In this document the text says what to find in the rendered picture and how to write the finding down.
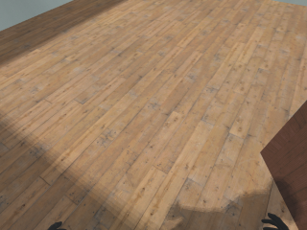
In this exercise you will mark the pedestal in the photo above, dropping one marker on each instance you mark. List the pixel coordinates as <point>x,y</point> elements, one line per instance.
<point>286,158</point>

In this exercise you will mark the right robot hand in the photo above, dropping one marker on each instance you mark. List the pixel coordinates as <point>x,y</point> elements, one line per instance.
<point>276,221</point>

